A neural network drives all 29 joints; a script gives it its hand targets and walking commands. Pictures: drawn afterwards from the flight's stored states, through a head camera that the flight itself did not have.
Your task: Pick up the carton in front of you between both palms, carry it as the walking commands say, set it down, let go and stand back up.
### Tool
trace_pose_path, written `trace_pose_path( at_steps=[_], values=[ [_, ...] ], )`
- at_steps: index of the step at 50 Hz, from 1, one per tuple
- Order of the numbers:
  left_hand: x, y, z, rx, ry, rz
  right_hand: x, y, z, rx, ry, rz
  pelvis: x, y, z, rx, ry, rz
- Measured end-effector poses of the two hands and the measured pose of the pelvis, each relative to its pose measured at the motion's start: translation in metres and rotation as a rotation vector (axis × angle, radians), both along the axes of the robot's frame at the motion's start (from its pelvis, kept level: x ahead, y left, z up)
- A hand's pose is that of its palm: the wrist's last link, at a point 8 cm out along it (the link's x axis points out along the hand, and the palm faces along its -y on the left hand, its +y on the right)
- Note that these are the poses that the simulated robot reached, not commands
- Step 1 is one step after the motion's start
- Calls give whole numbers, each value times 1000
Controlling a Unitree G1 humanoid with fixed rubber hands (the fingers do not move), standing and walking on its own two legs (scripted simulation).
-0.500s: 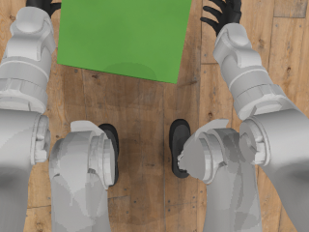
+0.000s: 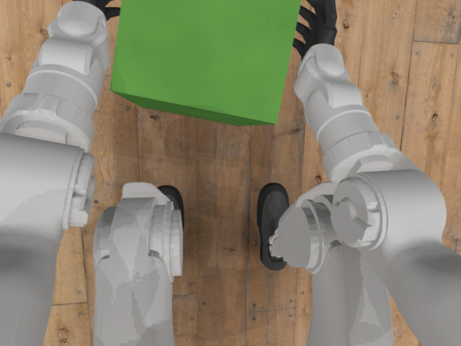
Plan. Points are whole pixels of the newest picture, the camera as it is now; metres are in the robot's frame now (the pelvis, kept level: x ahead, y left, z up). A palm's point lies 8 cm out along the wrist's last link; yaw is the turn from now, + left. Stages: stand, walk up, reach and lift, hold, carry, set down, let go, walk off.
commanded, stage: reach and lift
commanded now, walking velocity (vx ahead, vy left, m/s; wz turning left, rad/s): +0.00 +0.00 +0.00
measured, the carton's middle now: (204, 52) +0.51 +0.07 -0.25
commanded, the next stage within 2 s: none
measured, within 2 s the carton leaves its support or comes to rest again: leaves its support in 0.16 s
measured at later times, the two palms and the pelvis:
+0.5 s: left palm (17, 6) +0.48 +0.23 -0.03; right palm (358, 33) +0.50 -0.06 -0.03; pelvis +0.00 -0.02 +0.05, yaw +6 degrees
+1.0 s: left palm out of the picture +0.44 +0.22 +0.11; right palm out of the picture +0.48 -0.08 +0.12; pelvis +0.04 -0.02 +0.17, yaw +8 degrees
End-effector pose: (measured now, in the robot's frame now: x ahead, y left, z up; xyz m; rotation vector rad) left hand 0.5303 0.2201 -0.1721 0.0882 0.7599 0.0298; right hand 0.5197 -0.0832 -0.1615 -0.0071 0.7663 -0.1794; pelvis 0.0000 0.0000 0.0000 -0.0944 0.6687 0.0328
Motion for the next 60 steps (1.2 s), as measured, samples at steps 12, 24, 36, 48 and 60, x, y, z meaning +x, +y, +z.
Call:
trace_pose_path(
  at_steps=[12, 24, 36, 48, 60],
  values=[
    [-9, -5, 12, -8, -21, 23, 3, -3, 24, -10, -38, -17, 6, 0, -8, 4, -12, 15],
    [-52, 15, 131, -20, -69, 149, -24, 19, 126, 61, -96, 37, 5, -15, 42, 26, -11, 78],
    [-61, -1, 213, -24, -62, 158, -31, 4, 205, 49, -91, 48, 13, -23, 107, 40, 40, 85],
    [-83, -2, 272, -48, -82, 207, -40, 4, 271, 56, -112, 76, 36, -25, 161, 58, 3, 95],
    [-101, -11, 356, -59, -68, 230, -55, -5, 355, 50, -97, 82, 60, -17, 232, 67, -107, 112]
  ],
)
